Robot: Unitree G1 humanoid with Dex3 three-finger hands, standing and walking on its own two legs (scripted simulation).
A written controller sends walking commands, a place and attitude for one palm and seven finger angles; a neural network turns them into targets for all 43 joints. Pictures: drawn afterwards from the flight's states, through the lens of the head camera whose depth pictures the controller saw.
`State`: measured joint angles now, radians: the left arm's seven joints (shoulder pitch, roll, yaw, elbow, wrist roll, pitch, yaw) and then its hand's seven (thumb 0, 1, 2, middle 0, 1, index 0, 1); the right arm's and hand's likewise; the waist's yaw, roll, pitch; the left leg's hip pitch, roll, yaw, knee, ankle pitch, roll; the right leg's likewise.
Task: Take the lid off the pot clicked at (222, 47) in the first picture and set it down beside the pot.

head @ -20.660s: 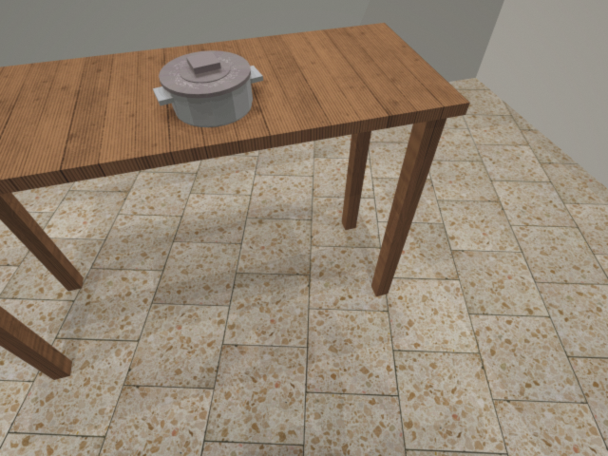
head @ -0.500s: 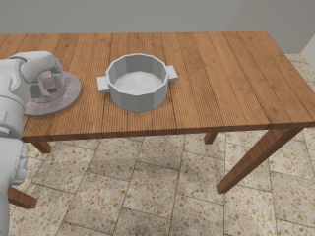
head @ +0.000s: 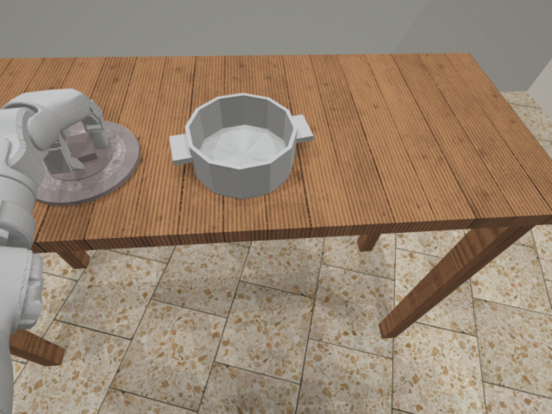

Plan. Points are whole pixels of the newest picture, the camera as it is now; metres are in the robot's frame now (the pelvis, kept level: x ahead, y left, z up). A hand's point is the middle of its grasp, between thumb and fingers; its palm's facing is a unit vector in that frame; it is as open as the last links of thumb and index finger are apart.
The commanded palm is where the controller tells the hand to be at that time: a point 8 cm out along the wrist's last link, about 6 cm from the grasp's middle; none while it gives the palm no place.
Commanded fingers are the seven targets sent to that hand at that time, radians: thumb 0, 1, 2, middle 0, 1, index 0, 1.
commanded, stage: open the fingers wide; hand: left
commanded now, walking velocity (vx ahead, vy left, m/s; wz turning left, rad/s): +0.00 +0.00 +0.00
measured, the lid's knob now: (75, 150) +0.49 +0.30 +0.09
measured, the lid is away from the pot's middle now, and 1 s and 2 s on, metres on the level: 0.25 0.25 0.25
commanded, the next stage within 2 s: raise the empty hand in 0.50 s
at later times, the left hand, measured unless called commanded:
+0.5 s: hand (64, 150) +0.46 +0.29 +0.12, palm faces -0.38 -0.06 -0.92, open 10.6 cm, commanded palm +0.46 +0.28 +0.18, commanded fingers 0.00 -0.15 0.94 -0.51 -0.56 -0.51 -0.56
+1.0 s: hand (61, 127) +0.47 +0.28 +0.16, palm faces -0.32 -0.05 -0.95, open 11.1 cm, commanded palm +0.45 +0.28 +0.22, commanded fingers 0.00 -0.15 0.94 -0.51 -0.55 -0.51 -0.55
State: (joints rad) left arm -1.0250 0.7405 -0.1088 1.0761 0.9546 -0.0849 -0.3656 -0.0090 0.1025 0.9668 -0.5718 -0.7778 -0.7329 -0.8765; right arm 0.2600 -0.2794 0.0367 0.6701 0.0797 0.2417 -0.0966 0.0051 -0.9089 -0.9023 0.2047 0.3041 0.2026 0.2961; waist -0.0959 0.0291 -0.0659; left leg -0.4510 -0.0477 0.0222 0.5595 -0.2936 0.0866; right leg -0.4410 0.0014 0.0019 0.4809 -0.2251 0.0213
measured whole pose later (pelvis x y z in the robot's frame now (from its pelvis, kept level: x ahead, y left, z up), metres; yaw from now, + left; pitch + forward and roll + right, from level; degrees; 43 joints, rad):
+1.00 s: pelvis +0.01 +0.00 +0.00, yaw +1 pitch +9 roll -2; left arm -1.01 0.72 -0.12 0.95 0.94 -0.02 -0.40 0.00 -0.15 0.94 -0.52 -0.56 -0.52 -0.55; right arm 0.26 -0.28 0.03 0.66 0.07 0.24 -0.06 0.01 -0.91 -0.90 0.20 0.30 0.20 0.30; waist -0.08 0.05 -0.07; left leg -0.39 -0.06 0.01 0.52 -0.29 0.09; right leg -0.38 -0.01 -0.01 0.44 -0.22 0.02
